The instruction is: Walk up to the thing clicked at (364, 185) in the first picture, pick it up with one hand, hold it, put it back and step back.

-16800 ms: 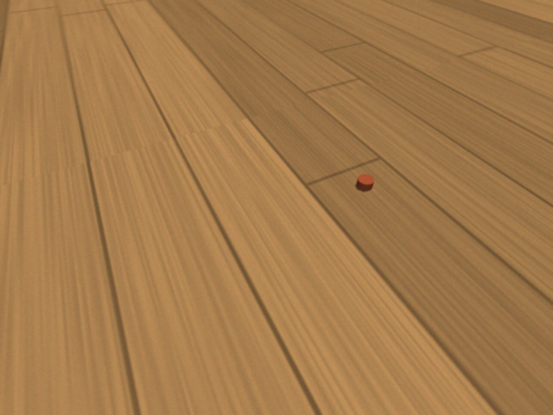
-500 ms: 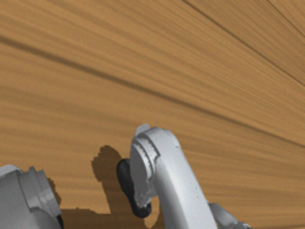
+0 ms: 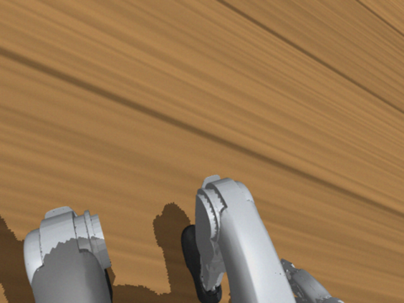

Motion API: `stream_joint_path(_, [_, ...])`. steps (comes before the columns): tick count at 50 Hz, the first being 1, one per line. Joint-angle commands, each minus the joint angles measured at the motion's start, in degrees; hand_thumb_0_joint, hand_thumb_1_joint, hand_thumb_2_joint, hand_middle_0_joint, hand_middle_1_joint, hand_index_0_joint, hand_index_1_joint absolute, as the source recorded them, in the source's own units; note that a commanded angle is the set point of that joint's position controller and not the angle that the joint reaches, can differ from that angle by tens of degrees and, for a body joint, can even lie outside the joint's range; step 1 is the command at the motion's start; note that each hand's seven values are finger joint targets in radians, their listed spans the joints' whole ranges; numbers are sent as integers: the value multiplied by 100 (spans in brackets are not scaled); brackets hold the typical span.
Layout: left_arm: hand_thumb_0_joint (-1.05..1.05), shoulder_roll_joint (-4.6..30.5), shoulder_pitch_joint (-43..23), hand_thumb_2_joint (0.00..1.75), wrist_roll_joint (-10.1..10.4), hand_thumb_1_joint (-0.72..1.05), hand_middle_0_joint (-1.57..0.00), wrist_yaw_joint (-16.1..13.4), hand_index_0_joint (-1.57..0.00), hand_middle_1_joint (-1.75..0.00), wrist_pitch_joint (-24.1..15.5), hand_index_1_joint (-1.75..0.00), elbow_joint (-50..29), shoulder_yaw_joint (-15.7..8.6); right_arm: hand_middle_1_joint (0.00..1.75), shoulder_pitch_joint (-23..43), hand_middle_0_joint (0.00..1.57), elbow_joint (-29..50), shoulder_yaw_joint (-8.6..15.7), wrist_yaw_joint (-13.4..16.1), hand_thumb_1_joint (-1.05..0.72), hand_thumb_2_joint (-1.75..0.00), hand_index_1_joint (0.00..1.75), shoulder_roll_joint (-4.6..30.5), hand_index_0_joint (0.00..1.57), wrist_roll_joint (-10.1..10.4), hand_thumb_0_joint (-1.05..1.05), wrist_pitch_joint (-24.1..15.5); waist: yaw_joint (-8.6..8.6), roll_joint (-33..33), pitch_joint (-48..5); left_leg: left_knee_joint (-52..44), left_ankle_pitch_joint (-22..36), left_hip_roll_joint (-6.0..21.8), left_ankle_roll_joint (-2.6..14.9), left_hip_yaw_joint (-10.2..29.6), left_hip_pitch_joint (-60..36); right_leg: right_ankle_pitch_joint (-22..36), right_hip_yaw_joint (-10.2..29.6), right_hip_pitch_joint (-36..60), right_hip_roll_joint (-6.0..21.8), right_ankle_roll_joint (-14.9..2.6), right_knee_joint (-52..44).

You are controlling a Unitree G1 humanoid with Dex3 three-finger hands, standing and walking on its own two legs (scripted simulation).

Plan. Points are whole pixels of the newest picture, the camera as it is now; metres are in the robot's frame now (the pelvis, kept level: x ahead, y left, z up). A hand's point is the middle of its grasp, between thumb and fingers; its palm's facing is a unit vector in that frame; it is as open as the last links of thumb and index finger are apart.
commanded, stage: settle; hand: left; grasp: from above
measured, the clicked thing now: out of the picture +0.45 +0.39 -0.21
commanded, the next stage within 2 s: lift in 0.40 s
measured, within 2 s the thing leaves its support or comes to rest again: neither
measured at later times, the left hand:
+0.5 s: hand out of the picture +0.43 +0.37 -0.13, palm faces -0.42 -0.09 -0.90, open 10.7 cm
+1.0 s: hand out of the picture +0.38 +0.37 -0.03, palm faces -0.43 -0.13 -0.89, open 10.7 cm
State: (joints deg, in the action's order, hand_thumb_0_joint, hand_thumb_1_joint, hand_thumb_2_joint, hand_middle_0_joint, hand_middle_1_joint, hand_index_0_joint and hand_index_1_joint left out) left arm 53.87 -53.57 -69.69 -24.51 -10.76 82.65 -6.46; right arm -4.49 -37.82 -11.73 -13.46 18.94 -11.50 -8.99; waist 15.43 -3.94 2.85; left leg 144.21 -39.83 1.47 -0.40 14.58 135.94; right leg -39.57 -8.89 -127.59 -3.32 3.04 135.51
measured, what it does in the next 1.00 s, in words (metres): rises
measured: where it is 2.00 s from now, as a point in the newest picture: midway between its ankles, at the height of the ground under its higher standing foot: (156, 298)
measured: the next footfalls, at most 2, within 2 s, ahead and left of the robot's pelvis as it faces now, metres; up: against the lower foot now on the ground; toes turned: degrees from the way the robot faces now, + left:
none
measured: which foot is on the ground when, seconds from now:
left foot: down 0.00-1.00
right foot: down 0.00-1.00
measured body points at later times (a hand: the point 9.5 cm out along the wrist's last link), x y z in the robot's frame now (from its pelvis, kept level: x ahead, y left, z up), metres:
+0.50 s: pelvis -0.01 -0.01 +0.02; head +0.23 +0.10 +0.39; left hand +0.45 +0.37 -0.08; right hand +0.09 -0.27 -0.08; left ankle +0.06 +0.13 -0.28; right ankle +0.11 -0.12 -0.28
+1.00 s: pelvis -0.01 -0.01 +0.08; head +0.19 +0.08 +0.48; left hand +0.40 +0.38 +0.02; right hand +0.11 -0.27 -0.03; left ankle +0.06 +0.13 -0.28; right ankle +0.11 -0.12 -0.28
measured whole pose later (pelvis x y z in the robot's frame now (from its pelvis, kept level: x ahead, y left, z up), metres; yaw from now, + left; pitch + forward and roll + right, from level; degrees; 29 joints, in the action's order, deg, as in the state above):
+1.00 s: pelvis -0.01 -0.01 +0.08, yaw +7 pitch +34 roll -8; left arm 41.8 -41.6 -62.8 -5.6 -9.5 56.8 -3.8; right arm -10.0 -37.6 -0.6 -5.7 16.1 -2.6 2.4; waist 8.4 1.8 -7.5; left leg 126.3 -36.4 1.3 0.2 7.0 124.8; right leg -38.3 -3.6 -118.8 -0.6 2.4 122.4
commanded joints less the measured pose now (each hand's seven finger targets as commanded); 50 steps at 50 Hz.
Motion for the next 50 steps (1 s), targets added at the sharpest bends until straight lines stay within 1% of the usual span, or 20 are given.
stream_joint_path(1, [0,1132,-1683,83,178,65,-93,142,-98,-90,92,-85,-845,99,30,-1123,20,-3,631,68,-90,-90,30,1665,20,177,0,121,196,2597,-3500,-1661,944,96,121,-685,-2850,1371,-454,1512,-161,-460,-1274])
stream_joint_path(4, [0,1138,-1627,83,211,65,-95,411,-99,-90,30,-86,-909,75,30,-1192,20,81,718,126,-90,-90,30,1668,20,259,0,190,154,2320,-3531,-1716,887,59,126,-656,-2930,1264,-418,1483,-108,-473,-1297])
stream_joint_path(6, [0,1194,-1855,88,220,63,-95,509,-99,-90,-83,-87,-1268,59,30,-1217,20,113,722,170,-90,-90,30,1593,20,297,0,260,105,2366,-3824,-1721,877,48,122,-699,-3039,1223,-350,1681,-106,-477,-1344])
stream_joint_path(10, [0,1365,-1665,86,192,64,-95,553,-99,-91,-188,-87,-1522,-190,30,-1262,20,154,761,262,-90,-90,30,1467,20,334,0,391,-88,2376,-4233,-1636,1242,20,128,-877,-3140,1468,-218,2003,-102,-470,-1398])
stream_joint_path(11, [0,1421,-1877,87,194,63,-94,550,-98,-91,-236,-87,-1854,-234,30,-1288,20,161,772,291,-90,-90,30,1483,20,330,0,432,-70,2528,-4388,-1636,1350,4,119,-903,-3240,1573,-234,2006,-88,-466,-1410])
stream_joint_path(13, [0,1505,-1695,88,134,65,-95,550,-99,-92,-228,-88,-1708,-368,30,-1285,20,164,826,339,-90,-90,30,1489,20,362,0,501,-152,2548,-4313,-1720,1385,-14,95,-886,-3304,1530,-257,1809,-62,-514,-1379])
stream_joint_path(16, [0,1521,-1860,92,34,67,-97,578,-100,-93,-226,-90,-1946,-385,30,-1357,20,170,870,380,-90,-90,30,1415,20,378,0,615,-166,2677,-4488,-1822,1374,-11,106,-929,-3439,1538,-207,1881,-43,-504,-1402])
stream_joint_path(17, [0,1542,-1817,93,65,67,-97,572,-100,-92,-207,-89,-2000,-436,30,-1332,20,158,897,402,-90,-90,30,1401,20,393,0,648,-264,2710,-4583,-1841,1391,-4,110,-965,-3504,1529,-160,1851,-35,-507,-1431])
stream_joint_path(18, [0,1467,-1833,97,71,68,-98,580,-100,-94,-189,-91,-1937,-403,30,-1353,20,170,908,416,-90,-90,30,1452,20,380,0,667,-164,2702,-4451,-1863,1355,-29,94,-934,-3477,1469,-209,1745,-20,-540,-1441])
stream_joint_path(22, [0,1395,-1893,97,30,69,-98,707,-101,-95,-117,-92,-1947,-310,30,-1459,20,143,960,486,-90,-90,30,1414,20,407,0,741,-135,2618,-4433,-1976,1269,-37,116,-937,-3531,1388,-194,1706,-6,-545,-1538])
stream_joint_path(24, [0,1362,-1822,91,73,68,-101,779,-104,-94,-91,-90,-1871,-319,30,-1474,20,142,985,520,-94,-91,30,1408,20,419,0,791,-159,2521,-4422,-2007,1204,-51,137,-969,-3443,1326,-174,1743,4,-539,-1598])
stream_joint_path(25, [0,1281,-1745,91,124,60,-93,830,-96,-87,-73,-84,-1811,-273,30,-1520,20,147,980,526,-88,-89,30,1388,20,426,0,797,-168,2461,-4369,-2044,1218,-62,145,-985,-3413,1346,-168,1820,8,-528,-1636])
stream_joint_path(26, [0,1203,-1680,85,173,63,-97,883,-100,-91,-55,-87,-1806,-233,30,-1532,20,154,989,535,-93,-91,30,1350,20,439,0,809,-172,2388,-4408,-2103,1156,-52,158,-983,-3420,1301,-147,1893,-5,-523,-1686])
stream_joint_path(27, [0,1259,-1725,86,207,56,-89,927,-92,-85,-35,-82,-1913,-264,30,-1533,20,159,1010,562,-88,-89,30,1361,20,456,0,827,-217,2420,-4434,-2125,1173,-65,169,-1027,-3421,1314,-130,1917,8,-513,-1750])
stream_joint_path(28, [0,1271,-1656,80,228,62,-95,982,-99,-90,-10,-85,-1963,-311,30,-1563,20,193,1039,581,-93,-91,30,1367,20,470,0,845,-250,2400,-4521,-2209,1140,-76,164,-1020,-3505,1273,-134,1952,13,-522,-1772])
stream_joint_path(33, [0,1136,-1479,87,491,60,-93,1292,-96,-89,75,-85,-2375,-294,30,-1586,20,199,1163,639,-91,-90,30,1282,20,567,0,928,-377,2434,-4742,-2414,1098,-89,174,-1088,-3620,1230,-29,2165,44,-513,-1927])
stream_joint_path(34, [0,1146,-1417,86,502,60,-92,1343,-96,-89,80,-85,-2485,-309,30,-1612,20,206,1190,646,-91,-90,30,1235,20,598,0,941,-419,2324,-4958,-2478,1163,-84,190,-1081,-3737,1302,-2,2286,34,-499,-1940])
stream_joint_path(40, [0,1093,-1180,87,589,57,-90,1458,-94,-88,39,-85,-3313,-405,30,-1604,20,201,1421,751,-91,-90,30,1155,20,742,0,1025,-626,2327,-5122,-2793,1219,-106,188,-1160,-4128,1296,139,2321,80,-523,-2245])
stream_joint_path(45, [0,796,-919,92,726,55,-88,1561,-92,-93,108,-89,-3709,-296,30,-1584,20,230,1541,810,-91,-90,30,1040,20,844,0,1047,-696,2281,-5196,-3289,1024,-75,204,-1075,-4510,1188,181,2467,101,-503,-2515])
stream_joint_path(50, [0,357,-412,93,889,53,-84,1750,-88,-97,267,-93,-3927,-90,30,-1467,20,294,1630,902,-91,-90,30,987,20,945,0,1070,-771,2082,-4845,-3909,548,-36,229,-900,-4701,946,187,2605,113,-473,-2843])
